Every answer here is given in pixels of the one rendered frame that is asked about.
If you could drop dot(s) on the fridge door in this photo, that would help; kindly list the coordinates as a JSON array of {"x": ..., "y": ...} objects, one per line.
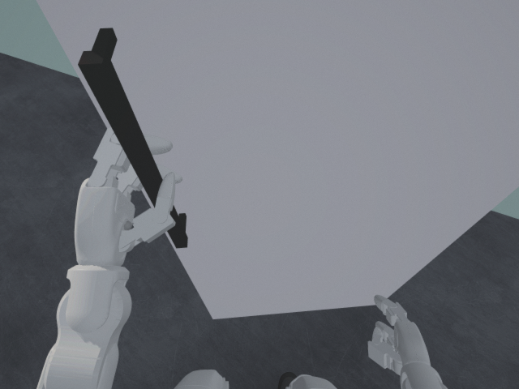
[{"x": 329, "y": 149}]

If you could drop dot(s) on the robot right hand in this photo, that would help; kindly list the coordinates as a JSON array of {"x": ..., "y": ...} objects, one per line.
[{"x": 401, "y": 346}]

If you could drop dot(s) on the left robot forearm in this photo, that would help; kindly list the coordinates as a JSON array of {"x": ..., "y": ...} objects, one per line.
[{"x": 90, "y": 317}]

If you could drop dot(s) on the right robot forearm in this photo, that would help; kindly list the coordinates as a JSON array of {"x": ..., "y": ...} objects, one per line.
[{"x": 417, "y": 375}]

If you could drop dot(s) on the robot right foot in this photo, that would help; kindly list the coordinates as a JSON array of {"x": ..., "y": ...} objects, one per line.
[{"x": 286, "y": 379}]

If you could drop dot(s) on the robot left thigh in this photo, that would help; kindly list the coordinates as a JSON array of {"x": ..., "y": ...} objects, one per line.
[{"x": 203, "y": 379}]

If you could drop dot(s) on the robot left hand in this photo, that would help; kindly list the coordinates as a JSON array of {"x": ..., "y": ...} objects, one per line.
[{"x": 104, "y": 204}]

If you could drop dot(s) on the handle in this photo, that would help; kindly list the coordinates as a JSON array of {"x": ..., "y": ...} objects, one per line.
[{"x": 103, "y": 80}]

